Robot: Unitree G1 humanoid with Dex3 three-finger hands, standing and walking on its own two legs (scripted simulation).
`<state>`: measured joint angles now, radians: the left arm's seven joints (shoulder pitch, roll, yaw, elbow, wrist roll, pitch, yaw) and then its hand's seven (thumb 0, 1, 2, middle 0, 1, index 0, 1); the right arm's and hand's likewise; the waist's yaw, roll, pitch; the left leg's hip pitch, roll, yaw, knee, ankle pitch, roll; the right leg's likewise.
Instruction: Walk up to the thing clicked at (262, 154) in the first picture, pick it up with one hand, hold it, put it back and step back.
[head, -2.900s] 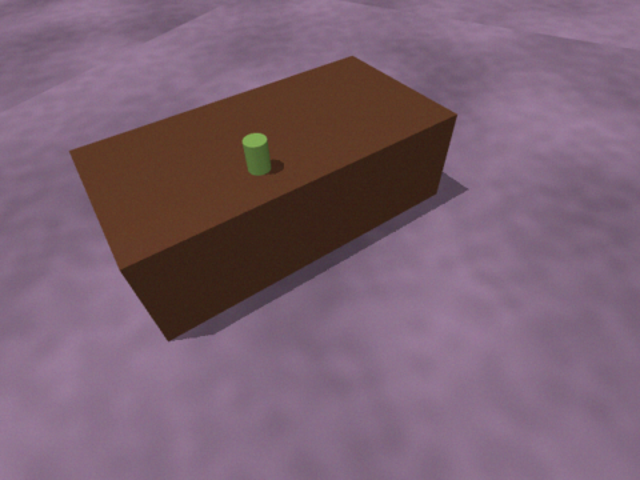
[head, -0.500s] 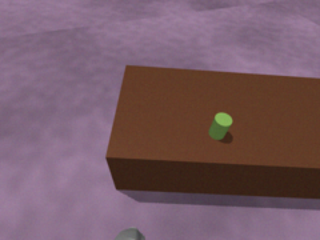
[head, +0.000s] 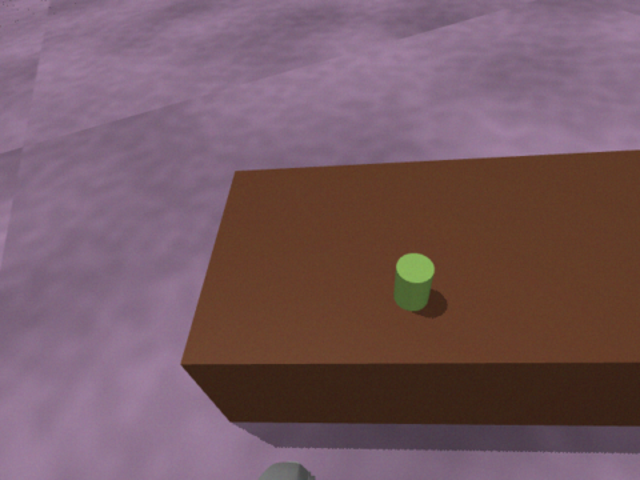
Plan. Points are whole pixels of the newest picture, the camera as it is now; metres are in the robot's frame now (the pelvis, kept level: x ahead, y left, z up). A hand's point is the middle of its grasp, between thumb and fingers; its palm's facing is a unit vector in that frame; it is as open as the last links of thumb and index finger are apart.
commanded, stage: walk up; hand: right
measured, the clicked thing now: (412, 282) +0.57 -0.14 -0.27
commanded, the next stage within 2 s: stand in 2.00 s
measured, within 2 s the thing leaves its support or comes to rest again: neither
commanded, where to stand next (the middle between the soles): +0.10 +0.05 m, yaw +3 degrees
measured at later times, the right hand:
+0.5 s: hand out of the picture +0.13 -0.23 -0.13, palm faces -0.11 +0.91 -0.40, open 7.3 cm
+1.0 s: hand out of the picture +0.12 -0.21 -0.13, palm faces -0.08 +0.94 -0.34, open 7.3 cm
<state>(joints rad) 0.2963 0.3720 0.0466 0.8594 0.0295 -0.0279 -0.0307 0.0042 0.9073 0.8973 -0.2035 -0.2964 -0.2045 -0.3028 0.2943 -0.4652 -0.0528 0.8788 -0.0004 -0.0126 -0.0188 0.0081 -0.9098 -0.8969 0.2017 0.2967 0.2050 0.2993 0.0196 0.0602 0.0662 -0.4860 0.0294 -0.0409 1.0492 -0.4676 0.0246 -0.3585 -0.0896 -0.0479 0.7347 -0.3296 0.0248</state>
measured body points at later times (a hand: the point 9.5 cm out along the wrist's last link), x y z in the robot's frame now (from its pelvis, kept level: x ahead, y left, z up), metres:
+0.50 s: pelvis +0.01 +0.03 +0.00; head +0.03 +0.04 +0.45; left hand +0.04 +0.36 -0.12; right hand +0.14 -0.28 -0.10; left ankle +0.04 +0.14 -0.71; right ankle +0.05 -0.11 -0.70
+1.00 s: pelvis +0.03 +0.03 +0.02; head +0.04 +0.04 +0.47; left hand +0.10 +0.35 -0.11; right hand +0.13 -0.26 -0.10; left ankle +0.04 +0.14 -0.71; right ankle +0.05 -0.10 -0.71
